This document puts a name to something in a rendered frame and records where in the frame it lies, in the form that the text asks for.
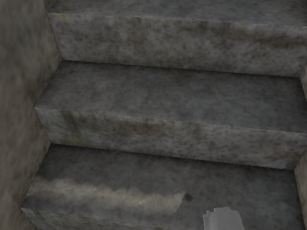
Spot robot right thigh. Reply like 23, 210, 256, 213
202, 207, 245, 230

